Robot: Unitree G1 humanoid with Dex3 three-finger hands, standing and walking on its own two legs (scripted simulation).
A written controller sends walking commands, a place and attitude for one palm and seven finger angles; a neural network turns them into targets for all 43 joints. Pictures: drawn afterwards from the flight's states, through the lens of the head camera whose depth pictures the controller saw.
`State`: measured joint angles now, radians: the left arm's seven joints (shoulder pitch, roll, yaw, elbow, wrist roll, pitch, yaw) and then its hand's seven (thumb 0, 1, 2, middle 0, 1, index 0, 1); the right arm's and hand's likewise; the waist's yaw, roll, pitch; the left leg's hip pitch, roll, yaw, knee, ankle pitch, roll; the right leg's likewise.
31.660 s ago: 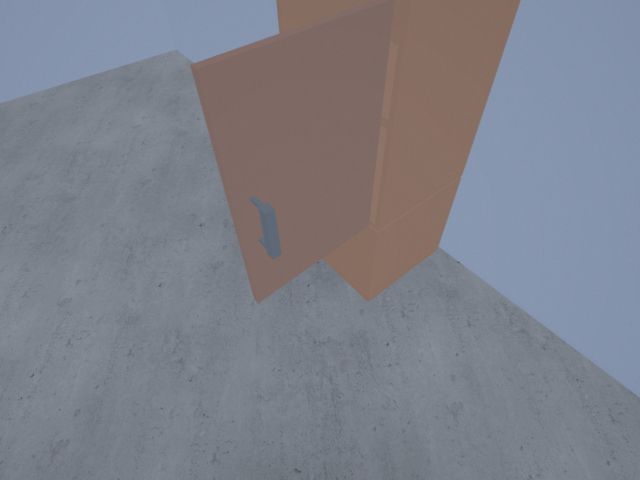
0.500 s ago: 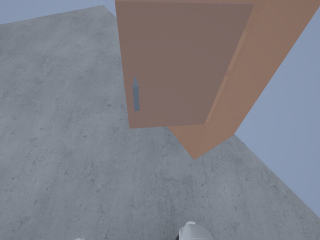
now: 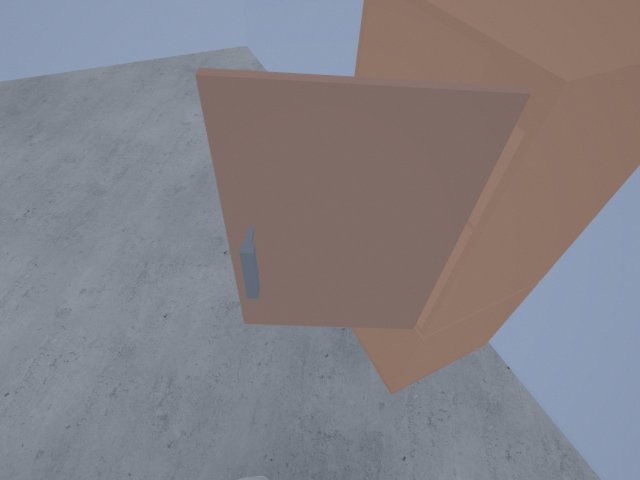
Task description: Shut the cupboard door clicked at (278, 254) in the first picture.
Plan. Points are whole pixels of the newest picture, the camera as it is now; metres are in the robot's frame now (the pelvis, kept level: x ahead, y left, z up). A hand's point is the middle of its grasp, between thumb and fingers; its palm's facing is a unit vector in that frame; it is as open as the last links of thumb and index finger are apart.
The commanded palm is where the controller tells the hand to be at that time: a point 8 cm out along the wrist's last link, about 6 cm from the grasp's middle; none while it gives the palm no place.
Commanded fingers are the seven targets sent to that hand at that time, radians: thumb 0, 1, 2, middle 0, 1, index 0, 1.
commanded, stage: come to a stop and stand still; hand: left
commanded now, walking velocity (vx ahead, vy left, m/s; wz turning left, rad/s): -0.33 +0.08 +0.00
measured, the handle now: (251, 263) +0.46 +0.15 -0.07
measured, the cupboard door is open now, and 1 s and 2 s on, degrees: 63 63 63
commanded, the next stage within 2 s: look again from close up in 1.38 s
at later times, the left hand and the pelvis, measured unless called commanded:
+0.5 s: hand out of the picture +0.04 +0.16 -0.16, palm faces +0.02 -0.96 -0.27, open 7.4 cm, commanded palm none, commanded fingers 0.00 0.90 0.90 -0.20 -0.30 -0.20 -0.30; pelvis +0.00 -0.04 +0.01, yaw -1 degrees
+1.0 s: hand out of the picture -0.03 +0.17 -0.17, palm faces +0.02 -0.99 -0.15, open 7.4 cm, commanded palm none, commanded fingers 0.00 0.90 0.90 -0.20 -0.30 -0.20 -0.30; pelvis -0.01 +0.00 +0.01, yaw -1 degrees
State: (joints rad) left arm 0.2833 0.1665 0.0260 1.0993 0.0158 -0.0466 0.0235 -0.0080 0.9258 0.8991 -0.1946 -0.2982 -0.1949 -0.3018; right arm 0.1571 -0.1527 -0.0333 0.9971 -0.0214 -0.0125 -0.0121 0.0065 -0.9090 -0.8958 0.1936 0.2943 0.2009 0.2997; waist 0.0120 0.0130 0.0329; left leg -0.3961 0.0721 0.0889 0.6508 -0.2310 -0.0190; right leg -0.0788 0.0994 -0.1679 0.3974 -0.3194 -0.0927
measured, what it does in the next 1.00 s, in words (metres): steps on the spot: left foot, then left foot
